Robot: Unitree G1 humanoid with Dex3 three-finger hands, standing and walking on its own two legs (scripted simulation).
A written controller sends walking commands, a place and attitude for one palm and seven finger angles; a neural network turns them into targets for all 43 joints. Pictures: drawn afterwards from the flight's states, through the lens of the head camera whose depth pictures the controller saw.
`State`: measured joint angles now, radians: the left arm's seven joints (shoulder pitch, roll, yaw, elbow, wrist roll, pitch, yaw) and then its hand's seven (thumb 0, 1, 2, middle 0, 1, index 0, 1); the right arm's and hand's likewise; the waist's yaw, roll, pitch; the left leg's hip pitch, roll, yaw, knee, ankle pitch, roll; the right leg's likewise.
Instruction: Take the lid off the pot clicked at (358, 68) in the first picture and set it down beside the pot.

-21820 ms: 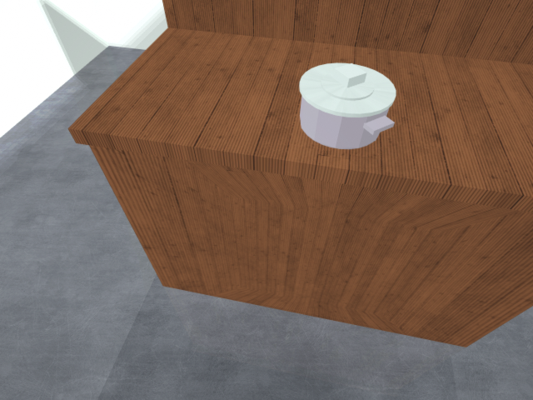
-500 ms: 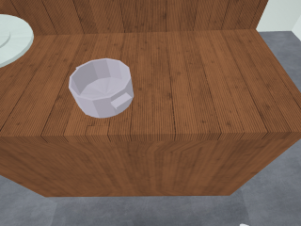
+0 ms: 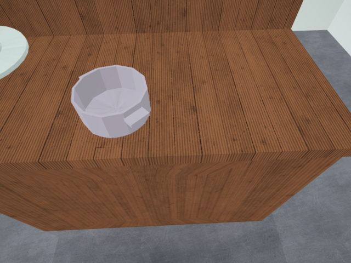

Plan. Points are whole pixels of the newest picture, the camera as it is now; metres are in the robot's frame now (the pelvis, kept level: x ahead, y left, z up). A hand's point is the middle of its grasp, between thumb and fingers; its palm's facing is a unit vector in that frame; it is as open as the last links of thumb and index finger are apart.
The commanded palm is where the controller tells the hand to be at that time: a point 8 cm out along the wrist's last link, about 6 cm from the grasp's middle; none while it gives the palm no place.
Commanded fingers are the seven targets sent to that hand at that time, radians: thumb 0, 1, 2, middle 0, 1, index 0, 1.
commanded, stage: lower the lid onto the table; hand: left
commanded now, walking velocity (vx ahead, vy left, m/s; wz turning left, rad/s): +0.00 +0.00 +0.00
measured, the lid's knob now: out of the picture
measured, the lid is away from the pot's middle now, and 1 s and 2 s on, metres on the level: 0.22 0.22 0.22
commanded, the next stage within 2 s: none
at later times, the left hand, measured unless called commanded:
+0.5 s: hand out of the picture +0.44 +0.35 +0.25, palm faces -0.28 -0.18 -0.94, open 7.5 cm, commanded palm +0.46 +0.35 +0.32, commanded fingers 0.00 0.51 1.08 -0.87 -1.02 -0.90 -1.03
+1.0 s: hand out of the picture +0.45 +0.35 +0.21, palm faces -0.36 -0.19 -0.92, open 7.5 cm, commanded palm +0.47 +0.36 +0.29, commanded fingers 0.00 0.51 1.08 -0.87 -1.02 -0.90 -1.03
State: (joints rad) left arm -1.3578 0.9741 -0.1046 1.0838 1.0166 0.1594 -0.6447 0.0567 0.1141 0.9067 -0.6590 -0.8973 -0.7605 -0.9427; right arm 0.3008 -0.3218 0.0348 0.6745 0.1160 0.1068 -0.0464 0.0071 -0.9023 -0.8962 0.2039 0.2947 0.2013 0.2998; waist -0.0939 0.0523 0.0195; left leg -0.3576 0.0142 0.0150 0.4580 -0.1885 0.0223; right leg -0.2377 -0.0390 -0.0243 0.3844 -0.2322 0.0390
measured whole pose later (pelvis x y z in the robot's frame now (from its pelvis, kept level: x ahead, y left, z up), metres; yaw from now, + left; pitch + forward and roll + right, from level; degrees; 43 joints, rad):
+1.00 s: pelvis +0.00 +0.00 +0.00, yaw +0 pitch +6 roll -2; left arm -1.23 0.95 -0.08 1.15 0.98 0.05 -0.60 0.05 0.12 0.91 -0.65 -0.90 -0.76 -0.94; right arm 0.32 -0.33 0.03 0.70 0.12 0.10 -0.05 0.01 -0.90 -0.90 0.20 0.29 0.20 0.30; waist -0.12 0.04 0.01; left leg -0.40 0.02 0.01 0.51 -0.22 0.03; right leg -0.27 -0.03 -0.02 0.41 -0.25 0.04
